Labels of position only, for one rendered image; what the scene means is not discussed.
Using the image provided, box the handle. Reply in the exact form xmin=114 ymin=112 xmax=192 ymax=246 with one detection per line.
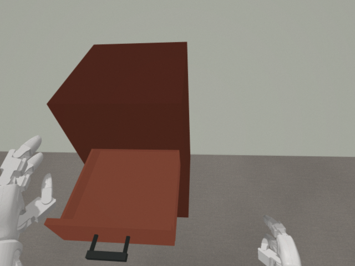
xmin=85 ymin=234 xmax=130 ymax=262

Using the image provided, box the left robot forearm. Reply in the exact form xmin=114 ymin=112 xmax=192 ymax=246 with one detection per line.
xmin=0 ymin=239 xmax=23 ymax=266

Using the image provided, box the left robot hand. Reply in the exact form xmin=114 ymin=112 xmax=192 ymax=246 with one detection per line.
xmin=0 ymin=135 xmax=56 ymax=241

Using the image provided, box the drawer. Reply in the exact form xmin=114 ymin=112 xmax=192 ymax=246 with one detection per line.
xmin=44 ymin=149 xmax=180 ymax=246

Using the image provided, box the cabinet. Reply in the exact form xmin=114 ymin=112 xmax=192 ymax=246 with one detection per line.
xmin=47 ymin=42 xmax=190 ymax=218

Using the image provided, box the right robot hand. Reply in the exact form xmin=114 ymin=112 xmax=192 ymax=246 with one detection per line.
xmin=258 ymin=215 xmax=302 ymax=266

